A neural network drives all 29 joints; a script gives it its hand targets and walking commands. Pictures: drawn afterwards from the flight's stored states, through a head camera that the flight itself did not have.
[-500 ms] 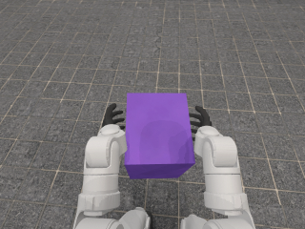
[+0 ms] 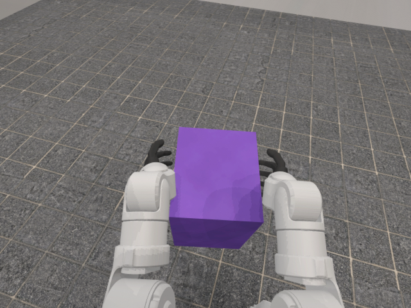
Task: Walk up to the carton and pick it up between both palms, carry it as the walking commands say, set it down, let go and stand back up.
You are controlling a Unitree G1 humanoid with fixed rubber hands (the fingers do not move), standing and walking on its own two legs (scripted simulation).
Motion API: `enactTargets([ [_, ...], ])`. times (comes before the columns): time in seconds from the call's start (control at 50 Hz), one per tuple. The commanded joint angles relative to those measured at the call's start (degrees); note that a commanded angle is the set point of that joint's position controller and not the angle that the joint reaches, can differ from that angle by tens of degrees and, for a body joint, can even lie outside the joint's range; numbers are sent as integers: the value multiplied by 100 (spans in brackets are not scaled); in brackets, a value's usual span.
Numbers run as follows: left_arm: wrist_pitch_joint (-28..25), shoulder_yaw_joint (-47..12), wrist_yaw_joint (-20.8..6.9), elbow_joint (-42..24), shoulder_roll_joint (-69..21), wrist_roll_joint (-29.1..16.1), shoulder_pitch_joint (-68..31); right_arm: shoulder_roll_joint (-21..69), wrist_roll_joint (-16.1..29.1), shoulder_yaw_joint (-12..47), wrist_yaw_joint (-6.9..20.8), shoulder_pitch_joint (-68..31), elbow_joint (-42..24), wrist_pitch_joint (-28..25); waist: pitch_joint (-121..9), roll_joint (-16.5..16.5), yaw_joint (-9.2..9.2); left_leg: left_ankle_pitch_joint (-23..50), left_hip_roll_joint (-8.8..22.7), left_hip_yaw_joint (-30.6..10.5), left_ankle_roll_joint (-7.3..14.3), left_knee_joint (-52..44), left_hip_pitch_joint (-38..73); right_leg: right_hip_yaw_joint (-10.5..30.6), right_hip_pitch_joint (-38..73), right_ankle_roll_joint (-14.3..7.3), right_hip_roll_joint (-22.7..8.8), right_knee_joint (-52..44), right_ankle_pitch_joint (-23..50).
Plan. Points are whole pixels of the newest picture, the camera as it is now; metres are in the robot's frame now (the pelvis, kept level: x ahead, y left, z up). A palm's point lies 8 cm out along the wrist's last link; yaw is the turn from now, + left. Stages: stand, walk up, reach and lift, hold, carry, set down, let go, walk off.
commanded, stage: carry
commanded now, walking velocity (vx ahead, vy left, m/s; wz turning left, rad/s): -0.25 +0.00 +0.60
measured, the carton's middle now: (211, 193) +0.35 -0.01 +0.00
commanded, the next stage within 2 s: none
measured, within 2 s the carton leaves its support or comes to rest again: neither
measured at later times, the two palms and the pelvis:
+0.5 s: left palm out of the picture +0.10 +0.22 +0.11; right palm (214, 284) +0.15 +0.00 +0.08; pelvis -0.20 +0.04 +0.01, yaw +16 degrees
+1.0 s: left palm out of the picture -0.19 +0.36 +0.09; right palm out of the picture -0.04 +0.18 +0.09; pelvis -0.34 +0.07 +0.03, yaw +37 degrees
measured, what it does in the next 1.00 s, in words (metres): walks backwards, turning left: right foot, then left foot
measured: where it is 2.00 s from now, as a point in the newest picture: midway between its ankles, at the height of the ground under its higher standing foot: outside the picture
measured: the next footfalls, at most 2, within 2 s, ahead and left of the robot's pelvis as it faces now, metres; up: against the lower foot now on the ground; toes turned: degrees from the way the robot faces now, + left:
right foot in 0.46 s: -0.16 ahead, -0.06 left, +0.00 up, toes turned +7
left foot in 0.82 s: -0.37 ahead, +0.17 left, +0.00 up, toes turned +32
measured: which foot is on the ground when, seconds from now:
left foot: down 0.00-0.48, up 0.50-0.80, down 0.82-1.00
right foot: up 0.00-0.44, down 0.46-0.82, up 0.84-1.00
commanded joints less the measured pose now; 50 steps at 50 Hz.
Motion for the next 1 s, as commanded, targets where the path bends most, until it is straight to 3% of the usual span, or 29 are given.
enactTargets([
  [0.0,-149,-3338,-2203,-17,-6169,-2519,-3017,6064,2251,3144,2278,-3499,-123,-258,-1676,1947,174,6942,1839,-2171,824,-683,1579,910,-1375,302,730,2702,-2341],
  [0.02,-232,-3483,-2196,-363,-6255,-2716,-3301,6114,2276,3199,2274,-3651,-379,-285,-1848,1487,211,6889,1434,-1710,656,-445,1773,1036,-1468,289,802,3030,-1874],
  [0.04,-295,-3783,-2152,-851,-6396,-2972,-3520,6058,2343,3255,2247,-3835,-960,-336,-2181,1414,226,6849,1244,-1486,541,-341,2138,1099,-1575,253,861,3216,-1578],
  [0.08,-294,-4046,-2094,-1471,-6342,-3321,-3849,6100,2332,3179,2148,-3709,-1268,-381,-2640,1353,237,5912,1179,-1415,593,-416,2317,1186,-1415,341,826,3348,-1297],
  [0.16,-114,-4011,-2107,-1149,-5927,-3298,-2936,5881,2001,3203,1991,-2694,-1134,-345,-2934,1032,195,4974,1301,-1920,639,-862,2575,1258,-1264,389,953,2974,-1203],
  [0.22,-5,-3879,-2203,-492,-5956,-3170,-2551,5791,1879,3248,1985,-2669,-1045,-316,-2906,892,202,4463,1311,-2248,398,-1300,2553,1280,-1017,376,1080,2494,-1249],
  [0.26,26,-3736,-2244,-234,-6001,-3075,-2519,5847,1935,3320,2018,-2962,-1024,-279,-2774,856,226,3911,1164,-2286,85,-1747,2332,1181,-613,357,1228,1903,-1300],
  [0.32,22,-3592,-2274,-197,-6046,-3024,-2707,5960,2022,3419,2067,-3283,-1055,-233,-2710,1110,238,3966,1070,-2417,-90,-2107,2288,1073,4,299,1425,923,-1463],
  [0.38,10,-3500,-2241,-320,-6112,-2928,-2792,6122,2169,3556,2133,-3586,-1114,-144,-2719,1192,285,3355,655,-2094,-693,-2670,1865,689,1231,129,1680,-394,-1592],
  [0.4,34,-3423,-2236,-254,-6144,-2853,-2688,6115,2202,3596,2148,-3718,-1077,-89,-2671,1389,380,3007,368,-1750,-1217,-2793,1209,480,2149,-29,1668,-1209,-1654],
  [0.42,50,-3398,-2237,-226,-6175,-2796,-2603,6091,2208,3649,2159,-3809,-1068,-61,-2540,1228,525,2168,-189,-1211,-1732,-2293,404,309,3130,-421,1519,-2393,-1446],
  [0.44,48,-3318,-2260,-160,-6193,-2762,-2669,6164,2201,3672,2178,-3635,-931,-13,-2669,-944,572,641,-878,-473,-1346,225,12,1694,3301,-973,247,-3002,-490],
  [0.46,105,-3241,-2307,-118,-6210,-2646,-2399,6178,2276,3670,2190,-3730,-884,32,-2360,-1561,499,-333,-675,-610,-737,2878,-472,2539,2369,-1587,-1087,-2452,1117],
  [0.48,110,-2997,-2291,132,-6158,-2374,-2050,6258,2415,3839,2281,-4163,-955,70,-1852,-1482,436,-469,-99,-885,-463,4072,-939,2468,1371,-1807,-1495,-2497,1442],
  [0.5,116,-3134,-2338,19,-6183,-2466,-2387,6260,2491,3856,2288,-4303,-978,37,-1456,-691,356,-345,137,-1051,-195,4652,-1119,1886,891,-1709,-1252,-2333,1718],
  [0.52,128,-3209,-2362,-242,-6244,-2642,-2846,6288,2628,3824,2258,-4514,-1075,6,-1425,-282,350,-130,134,-831,-140,4562,-1445,1183,1425,-1506,-839,-2001,1971],
  [0.54,139,-3243,-2345,-316,-6346,-2750,-3057,6265,2662,3785,2224,-4670,-1091,12,-1489,-86,354,-8,174,-742,-169,4157,-1610,913,1852,-1385,-647,-1726,2271],
  [0.62,218,-2944,-2249,97,-5991,-2558,-2950,6115,2516,3378,2200,-4076,-67,175,-1504,-499,321,-229,-43,71,-350,2074,-1391,501,2330,-1102,-179,-1011,3417],
  [0.68,220,-2633,-2213,455,-5727,-2335,-2704,6127,2453,3171,2234,-3800,466,256,-1815,-1356,414,-230,-251,423,-410,808,-753,703,2546,-1067,-431,-860,3573],
  [0.7,201,-2641,-2203,483,-5763,-2311,-2596,6179,2486,3176,2248,-3905,418,248,-2013,-1386,458,-262,-305,528,-407,497,-491,685,2492,-969,-548,-982,2434],
  [0.74,170,-2718,-2178,468,-5894,-2320,-2793,6304,2498,3105,2257,-4129,488,192,-2274,-569,387,-57,-335,320,-312,-791,707,366,1641,-479,-460,-816,-1243],
  [0.76,161,-2768,-2148,472,-5928,-2301,-3038,6487,2479,3080,2277,-4085,534,155,-2150,438,205,-67,117,-538,-63,-1711,1562,32,604,-102,-175,-238,-2376],
  [0.78,167,-2785,-2142,541,-6000,-2311,-3177,6488,2403,3016,2289,-3986,615,134,-1718,1975,130,-1831,1443,-3144,528,-2624,1883,-25,-1073,198,415,1092,-2446],
  [0.8,90,-2745,-2150,527,-6074,-2293,-3359,6416,2343,2945,2321,-4153,531,89,-1128,2220,260,-3181,2083,-4946,970,-3354,1287,720,-1962,347,908,2016,-2324],
  [0.82,55,-2879,-2212,376,-6085,-2428,-3852,6394,2316,2857,2333,-4328,327,11,-1019,1837,166,-2830,1863,-4427,1221,-3273,1173,1101,-1933,299,619,1998,-1755],
  [0.84,11,-3100,-2261,250,-6228,-2660,-4027,6388,2222,2892,2299,-4344,95,-60,-969,1555,205,-2153,1661,-4001,1188,-3136,943,1017,-1706,405,566,2061,-1309],
  [0.88,-95,-3332,-2214,-172,-6390,-2897,-4146,6260,2301,2916,2273,-4407,-287,-138,-1296,1408,330,-1269,1159,-2657,806,-2844,623,767,-680,491,637,1442,-733],
  [0.9,-137,-3310,-2176,-392,-6462,-2897,-3974,6260,2311,2988,2230,-4338,-509,-198,-1568,1407,349,-863,964,-2297,694,-2641,789,755,-373,515,680,1183,-575],
  [0.98,-137,-3463,-2117,-447,-6219,-3042,-3487,5928,2066,2958,2065,-3598,-833,-296,-2209,1400,202,-156,690,-1922,777,-2225,1468,496,381,416,1238,-358,-845],
])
